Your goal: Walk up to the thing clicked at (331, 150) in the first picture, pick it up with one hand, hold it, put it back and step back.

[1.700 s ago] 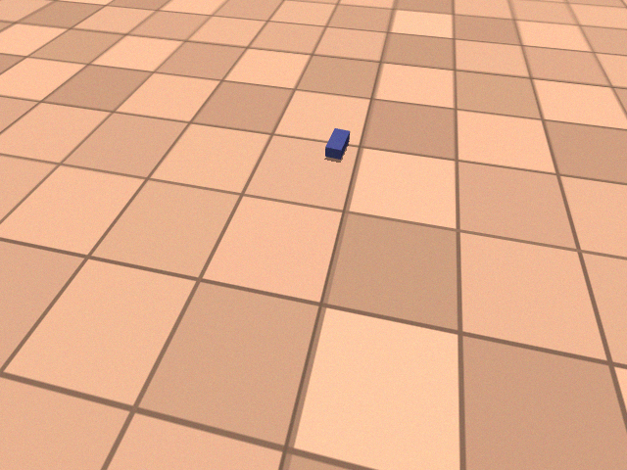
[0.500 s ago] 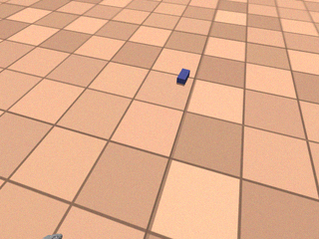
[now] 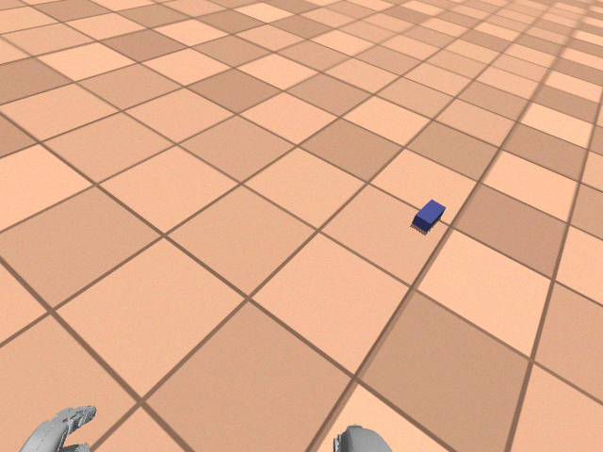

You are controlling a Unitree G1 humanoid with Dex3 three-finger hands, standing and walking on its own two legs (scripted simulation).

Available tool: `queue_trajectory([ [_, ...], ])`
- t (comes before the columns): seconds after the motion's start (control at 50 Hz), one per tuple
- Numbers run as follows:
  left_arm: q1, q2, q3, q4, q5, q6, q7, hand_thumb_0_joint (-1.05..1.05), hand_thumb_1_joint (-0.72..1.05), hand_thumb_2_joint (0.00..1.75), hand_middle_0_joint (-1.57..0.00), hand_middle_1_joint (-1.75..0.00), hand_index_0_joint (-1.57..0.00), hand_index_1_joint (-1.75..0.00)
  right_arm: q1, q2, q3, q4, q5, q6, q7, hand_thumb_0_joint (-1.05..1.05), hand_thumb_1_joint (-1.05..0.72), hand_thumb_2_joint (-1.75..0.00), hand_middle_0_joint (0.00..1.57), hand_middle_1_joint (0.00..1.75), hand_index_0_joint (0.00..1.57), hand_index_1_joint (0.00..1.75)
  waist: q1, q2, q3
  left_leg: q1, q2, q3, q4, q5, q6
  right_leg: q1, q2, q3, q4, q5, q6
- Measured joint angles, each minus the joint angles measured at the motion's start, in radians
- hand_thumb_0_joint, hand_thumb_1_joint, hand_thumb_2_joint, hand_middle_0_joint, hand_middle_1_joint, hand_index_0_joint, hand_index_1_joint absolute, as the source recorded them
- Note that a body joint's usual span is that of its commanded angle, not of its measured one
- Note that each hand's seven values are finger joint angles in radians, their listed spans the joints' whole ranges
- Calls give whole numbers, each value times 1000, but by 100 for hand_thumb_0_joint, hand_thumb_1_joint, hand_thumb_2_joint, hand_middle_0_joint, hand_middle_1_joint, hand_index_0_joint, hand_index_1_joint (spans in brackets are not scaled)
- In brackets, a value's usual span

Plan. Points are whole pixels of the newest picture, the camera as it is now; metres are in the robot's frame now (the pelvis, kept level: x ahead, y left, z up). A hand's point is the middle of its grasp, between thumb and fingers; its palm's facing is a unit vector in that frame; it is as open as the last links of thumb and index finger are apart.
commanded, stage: walk up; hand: left
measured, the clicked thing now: (428, 215) +1.34 -0.73 -0.74
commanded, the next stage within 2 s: none
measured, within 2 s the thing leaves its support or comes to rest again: neither
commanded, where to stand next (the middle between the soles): +1.30 -1.20 m, yaw +49 degrees
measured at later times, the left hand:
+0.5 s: hand out of the picture +0.14 +0.12 -0.16, palm faces +0.33 -0.87 -0.36, open 7.4 cm
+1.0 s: hand (310, 280) +0.48 -0.03 -0.16, palm faces +0.42 -0.83 -0.37, open 7.4 cm
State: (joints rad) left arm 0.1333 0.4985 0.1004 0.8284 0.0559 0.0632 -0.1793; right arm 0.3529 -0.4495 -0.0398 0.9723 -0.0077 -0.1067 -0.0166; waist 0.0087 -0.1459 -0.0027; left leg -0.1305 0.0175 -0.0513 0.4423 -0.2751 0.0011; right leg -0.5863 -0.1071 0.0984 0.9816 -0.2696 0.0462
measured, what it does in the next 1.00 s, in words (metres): walks ahead, turning left: right foot, then left foot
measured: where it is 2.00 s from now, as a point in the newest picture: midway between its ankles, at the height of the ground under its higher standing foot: (427, 297)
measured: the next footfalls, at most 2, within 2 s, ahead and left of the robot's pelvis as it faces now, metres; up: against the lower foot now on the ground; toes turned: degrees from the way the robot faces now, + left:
right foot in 0.16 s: +0.23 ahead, -0.24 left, +0.00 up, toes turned +3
left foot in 0.52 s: +0.37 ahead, -0.04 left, +0.00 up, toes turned +25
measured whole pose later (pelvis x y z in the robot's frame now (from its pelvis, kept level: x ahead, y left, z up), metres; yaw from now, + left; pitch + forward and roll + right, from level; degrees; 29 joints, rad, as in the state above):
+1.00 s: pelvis +0.49 -0.35 -0.05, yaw +31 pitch -1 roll +0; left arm 0.16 0.46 0.11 0.70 0.04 0.04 -0.10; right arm 0.37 -0.53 -0.06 0.96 -0.02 -0.05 -0.12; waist -0.02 -0.04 0.06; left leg -0.58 0.10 -0.14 1.22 -0.49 0.06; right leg -0.50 -0.07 -0.05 0.90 -0.38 0.02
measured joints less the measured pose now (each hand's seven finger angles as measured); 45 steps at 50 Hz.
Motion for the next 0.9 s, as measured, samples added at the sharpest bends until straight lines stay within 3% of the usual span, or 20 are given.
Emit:
queue_trajectory([
  [0.14, 33, 24, 24, -5, -3, 0, 8, 1, 90, 90, -20, -30, -21, -30, -28, -32, -8, -17, -17, 3, -11, 1, -89, -90, 21, 30, 22, 31, 22, 38, -21, 26, 62, -86, 82, -149, -36, 103, -21, -35, -263, -72, -24],
  [0.18, 31, 9, 27, -14, 2, -32, 25, 1, 90, 90, -20, -30, -21, -30, -46, -65, -22, -14, -20, 18, -26, 1, -89, -90, 21, 30, 22, 31, 32, 96, -8, -63, 98, -117, 312, -219, 12, 122, 8, -91, -245, 20, -9],
  [0.22, 35, -22, 14, -11, 5, -56, 47, 1, 90, 90, -20, -30, -21, -30, -68, -79, -30, 7, -16, 43, -46, 1, -89, -90, 21, 30, 21, 31, 55, 129, -9, -213, 62, -95, 628, -237, 49, 131, 7, -141, -203, -32, -9],
  [0.26, 63, -49, -4, 2, -2, -63, 59, 1, 90, 90, -20, -30, -21, -30, -93, -79, -27, 17, -6, 47, -46, 1, -90, -90, 21, 30, 21, 30, 75, 150, -11, -317, 32, -18, 770, -168, 66, 192, 8, -180, -258, -44, -22],
  [0.34, 129, -52, -12, 36, -3, -63, 71, 1, 90, 90, -20, -30, -21, -30, -116, -49, -9, -19, 7, 26, -16, 1, -90, -90, 20, 30, 21, 30, 98, 155, -2, -421, 22, 109, 673, -93, 51, 330, 33, -260, -405, -38, -62],
  [0.42, 174, -21, 1, 33, 7, -46, 75, 1, 90, 90, -20, -30, -21, -30, -124, -12, 5, -75, 9, 22, 4, 1, -90, -90, 21, 30, 21, 30, 117, 126, 35, -456, 23, 162, 456, -33, 45, 421, 72, -332, -471, -73, -96],
  [0.48, 200, -4, 7, 13, 10, -29, 74, 1, 90, 90, -20, -30, -21, -30, -109, 7, 10, -113, 17, 17, 3, 1, -90, -90, 21, 30, 21, 30, 130, 90, 62, -413, 10, 190, 302, 67, 60, 458, 83, -370, -435, -148, -107],
  [0.52, 231, -11, 3, -6, 5, -21, 77, 1, 90, 90, -20, -30, -21, -30, -82, -5, 9, -149, 14, 5, -9, 1, -90, -90, 21, 30, 21, 31, 131, 87, 64, -332, 0, 182, 195, 100, 94, 432, 84, -375, -294, -220, -110],
  [0.56, 233, -25, -3, -14, 13, -10, 84, 1, 90, 90, -20, -30, -20, -30, -71, -4, -4, -173, 8, 1, -36, 1, -90, -90, 21, 30, 21, 31, 102, 60, 82, -336, -17, 167, 267, 37, 81, 335, 79, -284, -39, -239, -85],
  [0.6, 218, -35, -17, -24, 16, 6, 83, 2, 90, 90, -20, -30, -20, -30, -58, 2, 0, -185, 25, 8, -55, 1, -90, -90, 21, 30, 21, 31, 73, 32, 92, -329, -21, 155, 307, 1, 64, 215, 93, -173, 184, -228, -53],
  [0.64, 192, -33, -26, -41, 10, 10, 79, 2, 90, 90, -20, -30, -20, -30, -38, 14, 7, -180, 29, 10, -68, 1, -90, -90, 21, 30, 21, 31, 50, 2, 93, -299, -18, 137, 296, -8, 43, 113, 71, -107, 278, -193, -41],
  [0.72, 121, -24, -16, -90, 6, 6, 58, 2, 90, 90, -20, -30, -21, -30, 22, 11, 22, -155, 9, 0, -62, 1, -90, -90, 21, 30, 21, 31, 12, -22, 80, -270, 10, 71, 298, -40, 16, -17, -14, -32, 205, -134, -43],
  [0.78, 72, -7, 0, -119, 5, 11, 44, 1, 90, 90, -20, -30, -21, -30, 61, -1, 24, -135, -11, -7, -50, 1, -89, -90, 21, 30, 21, 31, -16, -22, 66, -270, 45, 12, 318, -78, 8, -52, -45, 0, 102, -111, -45],
  [0.84, 35, 17, 19, -131, 1, 17, 39, 1, 90, 90, -20, -30, -21, -30, 90, -16, 18, -118, -24, -10, -46, 1, -89, -90, 21, 30, 22, 31, -47, -16, 45, -275, 87, -51, 332, -117, 4, -48, -45, -4, 24, -103, -47],
  [0.9, 18, 33, 36, -144, -3, 10, 42, 1, 90, 90, -20, -30, -21, -30, 106, -46, 9, -97, -29, 5, -53, 1, -89, -90, 21, 30, 22, 31, -61, 13, 26, -289, 143, -120, 363, -161, 9, 23, -15, -43, -102, -94, -48],
])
